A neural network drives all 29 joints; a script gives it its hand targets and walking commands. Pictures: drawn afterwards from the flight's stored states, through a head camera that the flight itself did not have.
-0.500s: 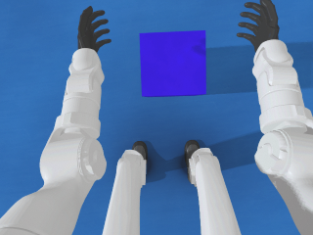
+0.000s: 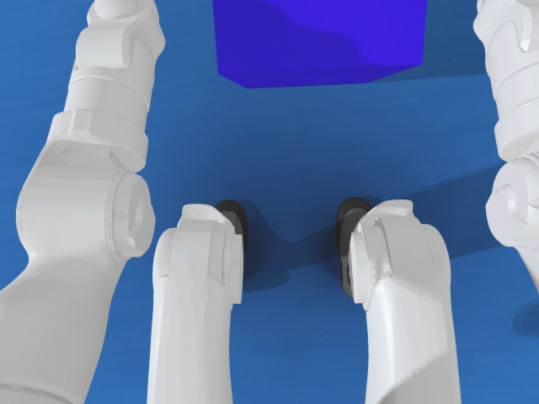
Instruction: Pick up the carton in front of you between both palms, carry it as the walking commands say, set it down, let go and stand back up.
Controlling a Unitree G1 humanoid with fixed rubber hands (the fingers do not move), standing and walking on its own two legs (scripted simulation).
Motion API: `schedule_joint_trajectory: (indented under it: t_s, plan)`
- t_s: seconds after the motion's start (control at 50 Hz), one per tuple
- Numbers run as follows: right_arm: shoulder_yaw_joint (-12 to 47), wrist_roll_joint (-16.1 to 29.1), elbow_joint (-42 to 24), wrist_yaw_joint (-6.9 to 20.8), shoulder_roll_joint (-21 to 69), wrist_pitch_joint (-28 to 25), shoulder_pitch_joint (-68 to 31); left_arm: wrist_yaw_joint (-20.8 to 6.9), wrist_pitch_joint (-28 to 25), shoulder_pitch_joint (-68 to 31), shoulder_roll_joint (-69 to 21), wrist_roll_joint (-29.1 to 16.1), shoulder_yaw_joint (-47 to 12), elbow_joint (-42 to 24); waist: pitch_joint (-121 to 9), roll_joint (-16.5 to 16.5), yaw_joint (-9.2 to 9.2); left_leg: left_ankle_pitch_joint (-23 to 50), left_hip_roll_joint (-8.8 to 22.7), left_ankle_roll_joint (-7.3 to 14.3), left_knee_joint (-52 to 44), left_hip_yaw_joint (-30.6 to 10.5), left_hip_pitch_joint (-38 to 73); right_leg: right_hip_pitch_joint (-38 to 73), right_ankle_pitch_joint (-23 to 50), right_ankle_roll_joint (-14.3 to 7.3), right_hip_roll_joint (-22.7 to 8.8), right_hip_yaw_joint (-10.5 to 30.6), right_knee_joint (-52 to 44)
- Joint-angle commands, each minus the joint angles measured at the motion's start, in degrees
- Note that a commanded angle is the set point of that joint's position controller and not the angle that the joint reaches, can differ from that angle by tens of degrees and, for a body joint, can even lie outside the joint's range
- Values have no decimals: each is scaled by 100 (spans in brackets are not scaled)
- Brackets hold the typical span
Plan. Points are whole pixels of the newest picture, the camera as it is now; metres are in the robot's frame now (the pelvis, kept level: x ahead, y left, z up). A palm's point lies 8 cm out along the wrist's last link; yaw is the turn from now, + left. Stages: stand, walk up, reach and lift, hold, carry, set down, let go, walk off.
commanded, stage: reach and lift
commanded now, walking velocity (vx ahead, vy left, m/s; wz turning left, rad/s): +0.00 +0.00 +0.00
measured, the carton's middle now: out of the picture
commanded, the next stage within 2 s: none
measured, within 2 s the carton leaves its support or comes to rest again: leaves its support in 0.98 s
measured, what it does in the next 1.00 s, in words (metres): stands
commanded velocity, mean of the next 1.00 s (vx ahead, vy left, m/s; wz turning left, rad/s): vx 0.00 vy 0.00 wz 0.00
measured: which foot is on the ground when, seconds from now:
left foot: down 0.00-1.00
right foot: down 0.00-1.00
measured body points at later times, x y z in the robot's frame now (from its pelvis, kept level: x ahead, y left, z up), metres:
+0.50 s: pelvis +0.01 +0.00 -0.03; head +0.38 -0.02 +0.21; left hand +0.58 +0.14 -0.21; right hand +0.56 -0.21 -0.21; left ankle +0.11 +0.13 -0.37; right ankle +0.11 -0.13 -0.37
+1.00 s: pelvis +0.01 +0.00 -0.04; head +0.38 -0.02 +0.22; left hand +0.58 +0.12 -0.20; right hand +0.56 -0.18 -0.20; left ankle +0.11 +0.13 -0.37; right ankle +0.11 -0.13 -0.37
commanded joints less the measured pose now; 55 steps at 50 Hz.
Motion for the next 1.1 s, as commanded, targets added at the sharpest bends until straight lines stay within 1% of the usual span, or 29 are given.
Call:
schedule_joint_trajectory:
  t_s: [0.0, 0.04, 0.06, 0.08, 0.1, 0.18, 0.26, 0.3, 0.38, 0.46, 0.54, 0.56, 0.6, 0.62, 0.64, 0.68, 0.7, 0.72, 0.76, 0.8, 0.84, 0.9, 0.96, 1.0, 1.02, 1.04, 1.06, 1.08]
  plan:
    - [-2, 15, -261, -8, -805, -198, -1670, -40, -213, -1626, 712, -16, 15, -251, -6452, -139, -88, 1136, 164, 48, -529, 592, 3309, 3320, 1171, -10, -249, -530, -735]
    - [73, 88, -306, -30, -878, -268, -1861, -38, -294, -1821, 812, -95, -57, -279, -6575, -136, -105, 1315, 171, 67, -349, 583, 3398, 3389, 1374, -6, -248, -513, -560]
    - [66, 139, -391, -47, -918, -304, -1958, -29, -337, -1927, 873, -134, -127, -304, -6582, -77, -152, 1412, 184, 89, -267, 555, 3540, 3259, 1443, 1, -242, -524, -500]
    - [93, 205, -420, -56, -962, -336, -2008, -16, -369, -2003, 898, -161, -186, -317, -6646, 20, -148, 1598, 184, 92, -164, 560, 3690, 3234, 1585, -5, -235, -511, -430]
    - [152, 254, -444, -69, -976, -365, -2027, -6, -397, -2063, 900, -167, -191, -408, -6648, 51, -96, 1682, 159, 75, -101, 597, 3549, 3372, 1710, -23, -235, -458, -362]
    - [310, 366, -441, -132, -776, -445, -1759, -35, -488, -1846, 828, -336, -398, -421, -6877, -76, -127, 2191, 143, 96, 125, 604, 3486, 3864, 2422, -7, -165, -448, -123]
    - [377, 446, -571, -197, -621, -466, -1461, -1, -519, -1531, 739, -407, -482, -477, -7292, -15, -109, 2522, 101, 100, 187, 629, 3735, 4020, 2726, -5, -115, -503, -55]
    - [353, 425, -504, -207, -602, -449, -1332, 27, -498, -1393, 672, -403, -479, -394, -7181, 6, -124, 2440, 82, 91, 134, 617, 3685, 3869, 2595, -14, -116, -531, -79]
    - [262, 302, -297, -159, -484, -432, -1247, 3, -478, -1305, 553, -296, -373, -172, -6424, -50, -131, 1949, 75, 87, 11, 559, 3248, 3310, 2025, -13, -143, -518, -181]
    - [274, 296, -318, -128, -436, -438, -1502, -4, -483, -1549, 539, -234, -341, -167, -6217, -57, -106, 1694, 73, 99, -63, 530, 3203, 3135, 1701, -20, -155, -518, -246]
    - [513, 416, -356, -96, -65, -414, -1877, -14, -456, -1935, 158, -338, -592, -202, -6218, -13, -121, 1549, 34, 105, -129, 532, 3357, 3145, 1503, -32, -125, -548, -314]
    - [547, 409, -351, -77, 101, -403, -1967, -26, -446, -2046, -28, -334, -648, -212, -6198, 7, -134, 1515, 10, 105, -136, 530, 3400, 3160, 1467, -44, -101, -559, -325]
    - [424, 231, -279, -62, 268, -375, -2026, -32, -424, -2127, -217, -150, -525, -191, -6091, 51, -153, 1424, -35, 88, -125, 540, 3447, 3198, 1380, -48, -58, -574, -343]
    - [456, 184, -305, 0, 627, -344, -2141, -72, -398, -2182, -500, -30, -494, -225, -6036, 43, -99, 1411, -63, 103, -127, 550, 3503, 3214, 1356, -46, -22, -579, -337]
    - [618, 145, -373, 173, 1533, -292, -2415, -237, -356, -2475, -1301, 53, -623, -335, -5979, -12, -54, 1380, -135, 138, -124, 561, 3493, 3249, 1322, -53, 41, -589, -325]
    - [906, -26, -468, 661, 3524, -152, -3022, -710, -223, -3066, -3300, 185, -891, -324, -5774, -17, -73, 1366, -240, 168, -83, 602, 3295, 3179, 1377, -81, 161, -596, -285]
    - [931, -160, -593, 925, 4290, -41, -3165, -963, -123, -3198, -4120, 314, -887, -368, -5597, -10, -94, 1300, -305, 190, -42, 633, 3211, 3075, 1312, -92, 209, -630, -241]
    - [890, -255, -674, 1148, 4860, 75, -3158, -1186, -18, -3215, -4670, 407, -837, -438, -5452, -4, -106, 1229, -351, 210, -5, 676, 3099, 2948, 1222, -105, 241, -657, -202]
    - [808, -358, -840, 1456, 5450, 255, -2969, -1506, 152, -3093, -5240, 515, -809, -617, -5281, 27, -120, 1210, -378, 253, 36, 741, 2863, 2719, 1196, -150, 267, -730, -177]
    - [838, -366, -1043, 1638, 5711, 366, -2860, -1655, 267, -3014, -5544, 514, -833, -766, -5336, 41, -133, 1349, -379, 320, 66, 735, 2787, 2631, 1385, -194, 266, -764, -137]
    - [994, -261, -1321, 1711, 5936, 435, -2851, -1699, 314, -3038, -5760, 415, -998, -994, -5681, 40, -142, 1591, -385, 349, 114, 743, 2889, 2767, 1660, -207, 276, -778, -96]
    - [1424, 45, -1947, 1677, 6231, 491, -3026, -1653, 342, -3112, -6124, 103, -1448, -1473, -6762, 31, -182, 2080, -405, 332, 170, 781, 3320, 3328, 2181, -183, 303, -801, -50]
    - [1916, 298, -2834, 1528, 6602, 545, -3257, -1544, 398, -3255, -6637, -252, -1931, -2150, -8677, -47, -242, 2863, -472, 269, 163, 835, 4023, 4426, 3124, -153, 349, -834, -41]
    - [2118, 333, -3387, 1460, 6861, 663, -3275, -1521, 509, -3316, -6897, -362, -2140, -2584, -9926, -83, -272, 3253, -514, 217, 82, 854, 4242, 5215, 3769, -149, 373, -850, -69]
    - [2162, 314, -3557, 1459, 6934, 743, -3217, -1496, 581, -3269, -7075, -345, -2207, -2780, -10416, -132, -316, 3351, -517, 184, -12, 850, 4314, 5432, 3979, -139, 401, -885, -112]
    - [2228, 271, -3733, 1372, 7165, 794, -3096, -1432, 626, -3222, -7204, -320, -2337, -3000, -10777, -101, -270, 3393, -573, 149, -88, 913, 4373, 5516, 3985, -118, 447, -916, -174]
    - [2262, 222, -3840, 1318, 7263, 863, -2956, -1394, 675, -3134, -7251, -275, -2378, -3133, -10914, -157, -287, 3330, -604, 145, -189, 914, 4407, 5558, 3915, -88, 479, -941, -286]
    - [2255, 144, -3816, 1291, 7367, 938, -2746, -1380, 735, -2984, -7292, -185, -2358, -3151, -10777, -165, -266, 3182, -632, 141, -307, 923, 4359, 5456, 3746, -65, 507, -958, -431]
